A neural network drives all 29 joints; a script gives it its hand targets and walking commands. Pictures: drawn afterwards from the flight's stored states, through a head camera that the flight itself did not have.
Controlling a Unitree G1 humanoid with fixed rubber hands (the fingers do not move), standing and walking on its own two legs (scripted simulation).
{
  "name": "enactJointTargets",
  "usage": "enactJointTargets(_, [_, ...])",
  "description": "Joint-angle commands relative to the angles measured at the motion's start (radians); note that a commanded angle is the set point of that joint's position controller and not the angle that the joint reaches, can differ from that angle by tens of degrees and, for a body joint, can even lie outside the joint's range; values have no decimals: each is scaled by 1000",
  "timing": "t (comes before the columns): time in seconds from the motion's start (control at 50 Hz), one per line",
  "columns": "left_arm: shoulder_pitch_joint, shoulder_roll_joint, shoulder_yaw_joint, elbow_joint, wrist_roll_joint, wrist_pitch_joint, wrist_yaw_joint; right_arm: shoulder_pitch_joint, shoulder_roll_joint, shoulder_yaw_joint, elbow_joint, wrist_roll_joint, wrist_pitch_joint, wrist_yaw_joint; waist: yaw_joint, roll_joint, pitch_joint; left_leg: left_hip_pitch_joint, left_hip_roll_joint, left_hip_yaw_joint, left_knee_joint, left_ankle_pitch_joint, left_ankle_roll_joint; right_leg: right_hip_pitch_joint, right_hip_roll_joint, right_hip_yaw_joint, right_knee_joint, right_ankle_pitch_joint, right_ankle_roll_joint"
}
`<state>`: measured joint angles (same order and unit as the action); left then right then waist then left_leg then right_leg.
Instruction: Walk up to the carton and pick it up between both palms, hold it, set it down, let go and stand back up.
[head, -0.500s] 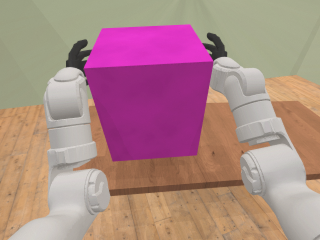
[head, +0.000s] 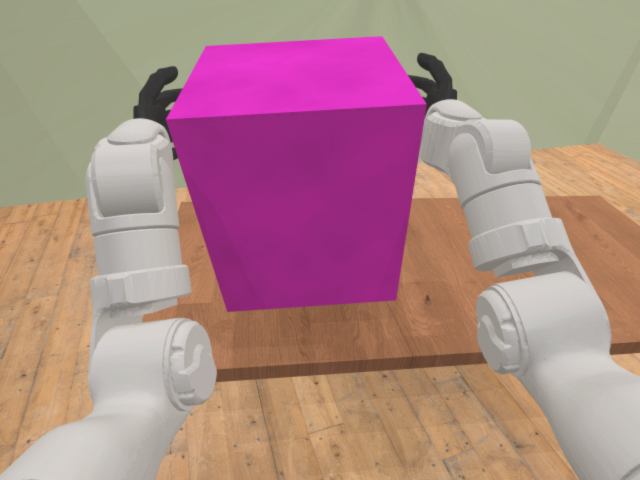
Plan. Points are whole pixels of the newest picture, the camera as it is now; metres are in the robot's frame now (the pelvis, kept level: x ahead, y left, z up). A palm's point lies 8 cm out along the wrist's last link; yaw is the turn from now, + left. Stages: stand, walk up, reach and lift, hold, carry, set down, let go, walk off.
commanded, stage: hold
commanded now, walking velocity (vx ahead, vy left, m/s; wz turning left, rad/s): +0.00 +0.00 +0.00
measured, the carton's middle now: (303, 176) +0.38 +0.00 +0.26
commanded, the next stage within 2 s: none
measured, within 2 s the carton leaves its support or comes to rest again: neither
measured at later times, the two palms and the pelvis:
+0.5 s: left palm (158, 137) +0.37 +0.16 +0.31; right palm (439, 119) +0.37 -0.15 +0.33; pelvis +0.00 +0.00 +0.00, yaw +0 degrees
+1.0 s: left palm (152, 145) +0.36 +0.16 +0.31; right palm (433, 124) +0.37 -0.14 +0.33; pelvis +0.00 +0.00 +0.00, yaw +0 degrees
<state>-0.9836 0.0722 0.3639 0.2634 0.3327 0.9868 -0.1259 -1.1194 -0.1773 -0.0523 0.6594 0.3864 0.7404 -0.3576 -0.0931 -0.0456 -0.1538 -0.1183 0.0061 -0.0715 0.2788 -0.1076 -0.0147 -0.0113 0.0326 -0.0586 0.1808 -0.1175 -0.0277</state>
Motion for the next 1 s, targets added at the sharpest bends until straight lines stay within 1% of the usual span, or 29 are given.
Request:
enactJointTargets(0.0, [-673, -461, -369, -271, -225, -77, -148, -652, 398, 181, -336, 151, -53, 93, -9, 128, -400, 191, -50, 47, 39, 296, -34, 70, 12, 12, 8, 274, 34])
enactJointTargets(0.02, [-661, -467, -371, -256, -228, -68, -147, -651, 382, 175, -330, 150, -47, 90, -15, 116, -392, 213, -40, 31, 31, 314, -39, 66, 16, 4, 5, 266, 31])
enactJointTargets(0.04, [-623, -456, -360, -231, -213, -52, -149, -627, 370, 179, -322, 155, -39, 88, -3, 106, -366, 209, -41, 38, 31, 327, -40, 80, 19, 2, 4, 263, 30])
enactJointTargets(0.08, [-601, -437, -354, -194, -200, -32, -158, -603, 345, 169, -252, 153, -24, 89, -10, 91, -267, 176, -39, 39, 15, 245, -35, 75, 17, 2, -7, 221, 31])
enactJointTargets(0.1, [-594, -435, -337, -185, -204, -29, -165, -611, 366, 177, -270, 152, -31, 92, 3, 47, -256, 128, -32, 29, 6, 218, -23, 77, 17, 4, -6, 192, 30])
enactJointTargets(0.14, [-589, -462, -331, -175, -209, -41, -163, -640, 369, 188, -327, 150, -43, 95, 11, 58, -267, 103, -31, 32, -5, 175, -27, 86, 13, 3, -5, 168, 31])
enactJointTargets(0.16, [-623, -454, -349, -209, -214, -50, -157, -678, 365, 178, -347, 149, -49, 99, 8, 85, -285, 110, -30, 31, -2, 170, -20, 76, 15, -1, 8, 158, 28])
enactJointTargets(0.2, [-657, -460, -364, -211, -213, -50, -143, -663, 358, 154, -296, 145, -48, 103, -11, 126, -236, 128, -29, 34, 3, 123, -35, 21, 16, 5, 13, 100, 22])
enactJointTargets(0.24, [-646, -464, -364, -206, -223, -48, -134, -655, 362, 165, -295, 150, -47, 109, -6, 92, -288, 131, -25, 37, -1, 127, -33, 38, 18, -1, 11, 118, 27])
enactJointTargets(0.28, [-659, -456, -355, -194, -228, -54, -136, -668, 361, 144, -283, 127, -42, 107, -22, 57, -292, 134, -28, 33, 11, 119, -32, 35, 19, 1, 8, 110, 34])
enactJointTargets(0.3, [-663, -444, -338, -181, -221, -54, -140, -654, 371, 146, -274, 129, -40, 106, 0, 52, -273, 122, -28, 39, -1, 101, -19, 42, 13, -2, 2, 87, 37])
enactJointTargets(0.34, [-690, -453, -346, -158, -224, -60, -139, -678, 366, 121, -224, 113, -42, 111, -16, 101, -255, 66, -26, 32, -14, 69, -28, 33, 12, 2, 9, 66, 29])
enactJointTargets(0.38, [-680, -448, -330, -160, -210, -63, -137, -665, 353, 117, -221, 109, -45, 115, -6, 105, -271, 85, -31, 34, 4, 88, -32, 39, 9, 0, 17, 107, 29])
enactJointTargets(0.42, [-657, -438, -323, -174, -210, -64, -140, -667, 379, 150, -248, 131, -40, 112, 6, 94, -325, 124, -44, 49, 16, 172, -32, 86, 8, 9, 6, 171, 36])
enactJointTargets(0.44, [-642, -440, -319, -183, -209, -63, -141, -648, 379, 159, -270, 145, -38, 111, 21, 65, -331, 167, -36, 46, 17, 197, -17, 81, 6, 11, -2, 209, 37])
enactJointTargets(0.5, [-609, -450, -346, -231, -223, -51, -151, -624, 405, 206, -324, 157, -41, 97, 12, 65, -354, 187, -43, 38, 20, 316, -26, 113, 0, 19, 8, 314, 34])
enactJointTargets(0.56, [-584, -455, -384, -277, -228, -40, -157, -597, 384, 226, -354, 174, -42, 79, -14, 63, -343, 235, -45, 31, 20, 353, -34, 89, 1, 18, -1, 320, 40])
enactJointTargets(0.58, [-563, -450, -367, -265, -214, -34, -159, -585, 375, 208, -353, 164, -40, 75, -6, 52, -325, 244, -45, 34, 22, 353, -33, 87, 1, 5, -13, 325, 46])
enactJointTargets(0.64, [-577, -428, -339, -207, -193, -25, -172, -609, 369, 186, -339, 143, -44, 76, 4, 53, -200, 156, -46, 41, 2, 200, -21, 52, -4, 5, -14, 197, 41])
enactJointTargets(0.66, [-607, -445, -346, -219, -198, -31, -163, -622, 369, 187, -319, 142, -46, 84, -6, 62, -206, 130, -34, 29, -15, 157, -33, 37, 1, 0, -9, 130, 33])
enactJointTargets(0.68, [-615, -437, -344, -219, -198, -39, -155, -644, 364, 180, -329, 139, -53, 93, 10, 66, -218, 122, -30, 32, -24, 108, -26, 43, 6, -6, -2, 104, 30])
enactJointTargets(0.7, [-632, -444, -350, -208, -205, -46, -146, -670, 368, 182, -341, 134, -58, 99, 3, 52, -256, 129, -36, 37, -15, 97, -22, 40, 6, 3, 7, 87, 30])
enactJointTargets(0.72, [-641, -454, -348, -224, -219, -51, -136, -666, 381, 175, -359, 131, -63, 102, 9, 44, -300, 145, -31, 34, -16, 108, -21, 58, 11, -8, 7, 97, 30])
enactJointTargets(0.74, [-680, -457, -368, -244, -223, -58, -131, -672, 385, 163, -347, 129, -64, 104, -4, 75, -286, 138, -34, 41, -4, 114, -28, 38, 14, -4, 13, 95, 30])
enactJointTargets(0.76, [-671, -469, -367, -215, -227, -56, -128, -678, 374, 159, -340, 125, -62, 105, -10, 73, -286, 168, -29, 42, -3, 121, -27, 32, 14, 0, 2, 96, 33])
enactJointTargets(0.8, [-636, -463, -355, -196, -220, -49, -131, -652, 368, 151, -319, 118, -59, 105, 2, 90, -277, 160, -32, 39, 6, 168, -30, 42, 15, -5, -2, 143, 28])
enactJointTargets(0.88, [-586, -442, -348, -203, -195, -44, -146, -612, 359, 183, -300, 129, -43, 90, 0, 71, -293, 196, -45, 41, 27, 240, -30, 37, 0, 11, -6, 234, 35])
enactJointTargets(0.92, [-591, -433, -355, -226, -207, -36, -153, -607, 358, 174, -294, 146, -37, 84, -9, 79, -282, 198, -38, 36, 18, 246, -40, 65, 13, 6, -3, 201, 35])
enactJointTargets(0.98, [-614, -447, -380, -258, -230, -46, -145, -632, 382, 188, -364, 151, -48, 87, 7, 74, -305, 157, -34, 34, 12, 204, -29, 67, 9, 9, 0, 180, 32])
